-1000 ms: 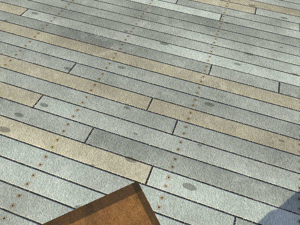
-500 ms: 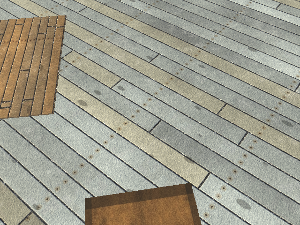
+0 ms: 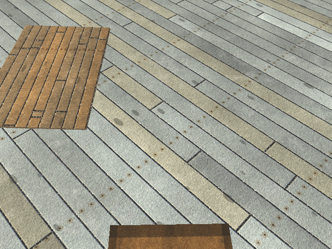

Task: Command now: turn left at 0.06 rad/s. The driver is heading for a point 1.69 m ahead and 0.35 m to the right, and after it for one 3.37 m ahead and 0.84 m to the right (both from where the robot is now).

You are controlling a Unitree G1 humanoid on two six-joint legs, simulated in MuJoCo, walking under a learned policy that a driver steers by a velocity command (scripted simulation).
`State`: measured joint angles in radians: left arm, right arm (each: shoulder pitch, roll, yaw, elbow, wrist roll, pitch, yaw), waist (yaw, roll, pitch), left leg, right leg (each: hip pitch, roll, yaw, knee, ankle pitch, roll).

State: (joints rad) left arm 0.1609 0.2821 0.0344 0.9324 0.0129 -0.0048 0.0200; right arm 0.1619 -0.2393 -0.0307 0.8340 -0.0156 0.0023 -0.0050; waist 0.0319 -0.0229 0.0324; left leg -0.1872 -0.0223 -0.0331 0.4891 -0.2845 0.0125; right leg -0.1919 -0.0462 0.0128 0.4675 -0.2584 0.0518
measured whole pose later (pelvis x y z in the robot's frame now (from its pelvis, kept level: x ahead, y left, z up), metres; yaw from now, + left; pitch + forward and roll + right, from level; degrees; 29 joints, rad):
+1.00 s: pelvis +0.00 +0.00 +0.00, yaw +0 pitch -1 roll +0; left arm 0.23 0.22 0.02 1.11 0.00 0.00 0.05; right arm 0.23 -0.23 -0.01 1.04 0.00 0.00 -0.03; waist 0.01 0.00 0.04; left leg -0.18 -0.02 -0.03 0.50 -0.29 0.01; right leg -0.20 -0.04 0.02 0.49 -0.27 0.05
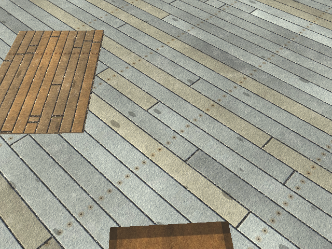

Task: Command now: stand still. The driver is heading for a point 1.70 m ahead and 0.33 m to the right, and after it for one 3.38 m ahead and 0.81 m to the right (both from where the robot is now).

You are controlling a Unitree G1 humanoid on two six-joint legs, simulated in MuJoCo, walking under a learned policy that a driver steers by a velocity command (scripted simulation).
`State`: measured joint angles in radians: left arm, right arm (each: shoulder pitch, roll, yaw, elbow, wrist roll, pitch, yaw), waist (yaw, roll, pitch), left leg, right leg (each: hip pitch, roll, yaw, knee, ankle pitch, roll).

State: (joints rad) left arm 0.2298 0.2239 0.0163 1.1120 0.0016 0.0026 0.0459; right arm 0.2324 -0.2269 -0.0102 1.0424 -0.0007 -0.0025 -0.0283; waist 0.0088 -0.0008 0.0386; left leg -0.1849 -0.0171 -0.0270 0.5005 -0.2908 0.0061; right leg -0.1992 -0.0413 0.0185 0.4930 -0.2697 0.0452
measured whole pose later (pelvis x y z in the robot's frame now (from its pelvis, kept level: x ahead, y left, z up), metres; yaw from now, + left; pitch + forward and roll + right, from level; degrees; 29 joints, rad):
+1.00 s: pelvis +0.38 +0.01 +0.01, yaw -1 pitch +0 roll +2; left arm 0.20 0.26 0.06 0.91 -0.02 -0.09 0.02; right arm 0.29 -0.24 -0.05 1.01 0.00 -0.10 0.03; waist -0.04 -0.04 0.02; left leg -0.15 -0.07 0.07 0.29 -0.15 0.07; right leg -0.63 -0.14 0.04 1.08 -0.22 -0.03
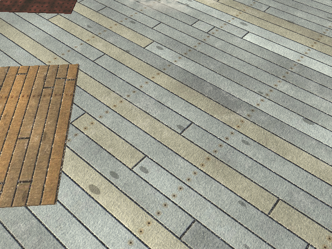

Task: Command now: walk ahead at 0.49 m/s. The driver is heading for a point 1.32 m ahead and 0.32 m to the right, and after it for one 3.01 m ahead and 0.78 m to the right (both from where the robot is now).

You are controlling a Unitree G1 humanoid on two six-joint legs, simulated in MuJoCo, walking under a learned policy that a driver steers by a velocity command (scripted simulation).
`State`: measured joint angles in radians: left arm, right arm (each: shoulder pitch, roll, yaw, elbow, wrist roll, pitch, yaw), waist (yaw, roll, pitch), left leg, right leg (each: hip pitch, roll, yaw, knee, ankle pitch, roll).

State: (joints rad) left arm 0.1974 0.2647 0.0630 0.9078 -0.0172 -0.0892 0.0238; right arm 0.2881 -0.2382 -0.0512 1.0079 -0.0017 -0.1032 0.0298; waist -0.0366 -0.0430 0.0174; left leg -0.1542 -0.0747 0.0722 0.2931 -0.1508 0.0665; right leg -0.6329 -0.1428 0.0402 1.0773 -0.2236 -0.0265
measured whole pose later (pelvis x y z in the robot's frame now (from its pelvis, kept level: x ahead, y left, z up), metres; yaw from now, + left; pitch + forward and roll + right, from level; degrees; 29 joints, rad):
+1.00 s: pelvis +0.58 -0.01 -0.01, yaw -4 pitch +1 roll +1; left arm 0.31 0.26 0.07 0.96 -0.04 -0.07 0.02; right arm 0.15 -0.24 -0.07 0.92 -0.01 -0.11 0.02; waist 0.00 -0.04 0.03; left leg -0.31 -0.01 0.12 0.44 -0.16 0.05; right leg -0.43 -0.06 0.05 1.17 -0.36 -0.05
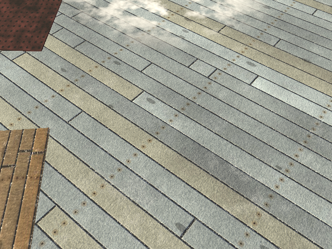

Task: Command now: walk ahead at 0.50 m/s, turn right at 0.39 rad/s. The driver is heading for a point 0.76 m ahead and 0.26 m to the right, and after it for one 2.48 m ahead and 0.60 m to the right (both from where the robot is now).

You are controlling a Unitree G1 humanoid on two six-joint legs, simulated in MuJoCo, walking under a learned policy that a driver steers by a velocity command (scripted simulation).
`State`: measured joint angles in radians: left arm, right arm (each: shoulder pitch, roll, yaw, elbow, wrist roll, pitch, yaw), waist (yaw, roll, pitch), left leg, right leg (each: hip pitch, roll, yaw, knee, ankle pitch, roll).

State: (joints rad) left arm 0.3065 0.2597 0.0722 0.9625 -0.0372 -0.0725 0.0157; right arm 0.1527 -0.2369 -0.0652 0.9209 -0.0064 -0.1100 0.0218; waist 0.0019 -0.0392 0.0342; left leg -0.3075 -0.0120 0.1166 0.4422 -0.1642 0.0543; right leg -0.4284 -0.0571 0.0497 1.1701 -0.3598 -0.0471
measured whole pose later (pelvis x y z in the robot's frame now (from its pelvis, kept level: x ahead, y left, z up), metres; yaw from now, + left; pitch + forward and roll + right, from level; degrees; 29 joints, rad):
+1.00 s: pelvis +0.56 -0.13 -0.01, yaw -30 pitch +2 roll +1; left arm 0.35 0.27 0.07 0.80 -0.03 -0.05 0.01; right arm 0.12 -0.26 -0.06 0.80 0.00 -0.13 0.03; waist 0.02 -0.03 0.01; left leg -0.39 -0.04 0.02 0.52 -0.15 0.04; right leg -0.32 0.06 0.13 1.13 -0.46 -0.04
